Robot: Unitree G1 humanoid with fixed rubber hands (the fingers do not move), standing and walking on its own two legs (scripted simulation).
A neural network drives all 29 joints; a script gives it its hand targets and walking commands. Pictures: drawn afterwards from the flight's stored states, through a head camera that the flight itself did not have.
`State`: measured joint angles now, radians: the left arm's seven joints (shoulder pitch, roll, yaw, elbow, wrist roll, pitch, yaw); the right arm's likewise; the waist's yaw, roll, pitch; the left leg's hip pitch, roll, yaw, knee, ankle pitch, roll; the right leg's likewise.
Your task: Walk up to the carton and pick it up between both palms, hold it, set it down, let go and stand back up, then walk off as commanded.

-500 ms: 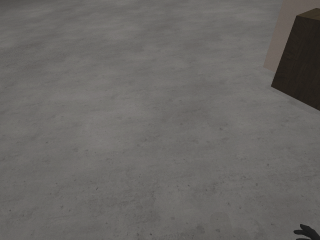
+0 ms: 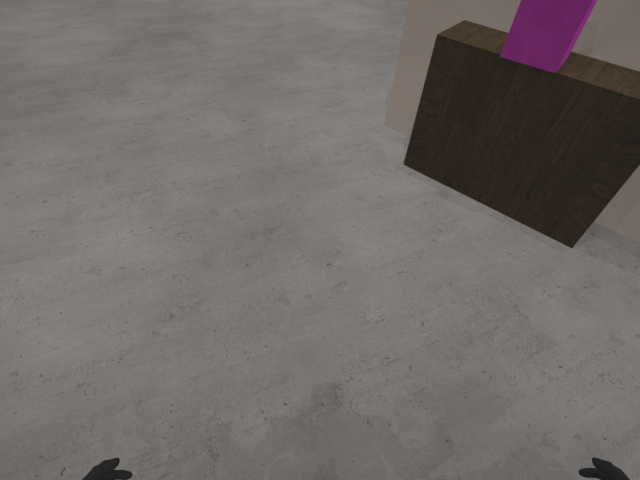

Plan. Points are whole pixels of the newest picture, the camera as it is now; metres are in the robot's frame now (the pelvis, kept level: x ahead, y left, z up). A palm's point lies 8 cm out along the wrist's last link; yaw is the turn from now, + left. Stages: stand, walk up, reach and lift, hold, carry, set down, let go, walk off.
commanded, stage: walk up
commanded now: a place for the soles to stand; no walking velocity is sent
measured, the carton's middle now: (549, 21) +1.57 -0.87 +0.01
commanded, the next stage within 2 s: none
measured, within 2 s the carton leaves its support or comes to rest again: neither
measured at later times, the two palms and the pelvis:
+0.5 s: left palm (184, 345) +0.34 +0.22 -0.09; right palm (587, 388) +0.27 -0.41 -0.11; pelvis +0.23 -0.08 -0.01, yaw -9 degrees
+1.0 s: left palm (245, 204) +0.69 +0.16 -0.11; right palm (556, 285) +0.44 -0.41 -0.06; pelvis +0.49 -0.08 +0.00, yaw -22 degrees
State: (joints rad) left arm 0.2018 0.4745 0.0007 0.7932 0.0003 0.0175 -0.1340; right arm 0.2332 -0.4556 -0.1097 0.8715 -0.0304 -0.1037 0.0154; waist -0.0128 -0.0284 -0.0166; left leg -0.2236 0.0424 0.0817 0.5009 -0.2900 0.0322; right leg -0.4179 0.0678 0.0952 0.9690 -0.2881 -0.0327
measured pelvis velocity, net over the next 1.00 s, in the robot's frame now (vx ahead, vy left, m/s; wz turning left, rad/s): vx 0.49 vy -0.08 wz -0.38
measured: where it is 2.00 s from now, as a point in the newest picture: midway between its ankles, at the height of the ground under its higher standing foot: (388, 312)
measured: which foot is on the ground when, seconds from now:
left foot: down 0.00-0.32, up 0.34-0.82, down 0.84-1.00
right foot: up 0.00-0.28, down 0.30-0.84, up 0.86-1.00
